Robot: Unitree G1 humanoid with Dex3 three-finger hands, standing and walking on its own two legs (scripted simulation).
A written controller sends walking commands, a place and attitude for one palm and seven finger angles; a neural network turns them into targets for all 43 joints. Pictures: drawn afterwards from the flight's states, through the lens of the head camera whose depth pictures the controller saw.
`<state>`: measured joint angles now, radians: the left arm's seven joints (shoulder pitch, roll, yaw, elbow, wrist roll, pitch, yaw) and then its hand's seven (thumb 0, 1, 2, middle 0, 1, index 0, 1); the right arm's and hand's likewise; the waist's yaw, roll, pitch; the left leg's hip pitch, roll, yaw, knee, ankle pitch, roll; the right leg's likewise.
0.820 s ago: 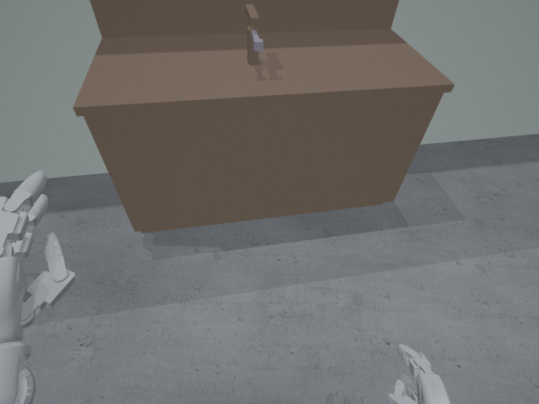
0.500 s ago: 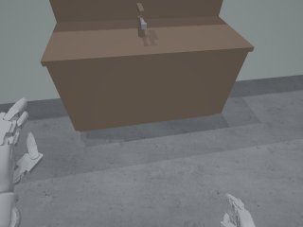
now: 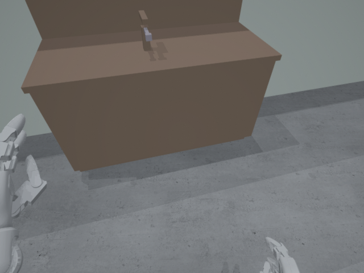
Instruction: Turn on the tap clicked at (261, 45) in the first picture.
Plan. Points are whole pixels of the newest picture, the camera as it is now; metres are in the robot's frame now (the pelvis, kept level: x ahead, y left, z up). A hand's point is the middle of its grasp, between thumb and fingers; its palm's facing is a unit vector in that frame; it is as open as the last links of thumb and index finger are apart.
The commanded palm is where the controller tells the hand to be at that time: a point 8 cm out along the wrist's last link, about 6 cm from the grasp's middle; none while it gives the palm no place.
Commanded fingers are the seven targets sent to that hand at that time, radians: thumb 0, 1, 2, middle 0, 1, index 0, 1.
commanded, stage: walk to a spot facing it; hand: left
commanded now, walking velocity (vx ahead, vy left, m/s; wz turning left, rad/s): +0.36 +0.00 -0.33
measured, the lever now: (148, 37) +1.07 +0.24 +0.07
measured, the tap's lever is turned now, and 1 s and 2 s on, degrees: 0 0 0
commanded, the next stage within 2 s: turn to face it in 0.72 s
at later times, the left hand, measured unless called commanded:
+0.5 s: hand (111, 108) +0.39 +0.19 +0.18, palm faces +0.25 -0.88 -0.40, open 7.4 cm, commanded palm +0.34 +0.24 +0.19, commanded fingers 0.00 0.90 0.90 -0.20 -0.30 -0.20 -0.30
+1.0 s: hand (157, 71) +0.54 +0.11 +0.19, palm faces +0.20 -0.88 -0.43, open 7.4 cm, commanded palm +0.50 +0.17 +0.19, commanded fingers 0.00 0.90 0.90 -0.20 -0.30 -0.20 -0.30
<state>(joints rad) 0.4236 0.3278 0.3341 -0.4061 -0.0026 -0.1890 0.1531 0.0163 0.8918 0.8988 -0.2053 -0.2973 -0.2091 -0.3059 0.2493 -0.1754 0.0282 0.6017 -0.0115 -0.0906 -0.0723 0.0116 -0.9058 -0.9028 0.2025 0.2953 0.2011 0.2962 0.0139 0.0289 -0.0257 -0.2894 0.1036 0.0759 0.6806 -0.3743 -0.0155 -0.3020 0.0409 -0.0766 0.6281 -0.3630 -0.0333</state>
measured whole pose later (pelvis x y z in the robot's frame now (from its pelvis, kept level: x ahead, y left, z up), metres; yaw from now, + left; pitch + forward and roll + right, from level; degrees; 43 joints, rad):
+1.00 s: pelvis +0.28 -0.07 +0.00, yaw -13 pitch -1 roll +0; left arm 0.50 0.41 0.40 -0.61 -0.02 -0.26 0.17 0.01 0.88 0.90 -0.21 -0.30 -0.22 -0.31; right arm 0.22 -0.25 -0.05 0.59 0.00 -0.05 -0.08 0.01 -0.91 -0.90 0.20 0.29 0.20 0.30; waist -0.02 -0.04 0.08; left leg -0.38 0.08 0.16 0.59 -0.17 0.02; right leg -0.20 -0.05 -0.17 0.67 -0.43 -0.02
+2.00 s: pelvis +0.34 -0.15 +0.01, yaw -2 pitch -2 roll +1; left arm 0.43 0.30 0.31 -0.43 -0.01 -0.22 0.15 0.02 0.89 0.90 -0.21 -0.30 -0.21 -0.31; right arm 0.23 -0.22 -0.01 0.70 0.00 -0.06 -0.06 0.01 -0.91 -0.90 0.20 0.30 0.20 0.30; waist 0.00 0.03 0.02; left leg -0.48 0.06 0.06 1.08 -0.39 -0.01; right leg -0.25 -0.07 -0.15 0.54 -0.27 -0.03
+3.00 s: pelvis +0.55 -0.14 +0.01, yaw -2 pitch +0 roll +1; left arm 0.41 0.39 0.39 -0.50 -0.03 -0.23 0.16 0.02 0.89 0.90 -0.21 -0.30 -0.21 -0.31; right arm 0.17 -0.16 -0.01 0.60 0.01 -0.09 -0.06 0.01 -0.91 -0.90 0.20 0.29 0.20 0.30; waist -0.02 -0.03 0.04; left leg -0.31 0.07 0.16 0.56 -0.24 0.02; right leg -0.44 -0.05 -0.07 1.06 -0.49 0.01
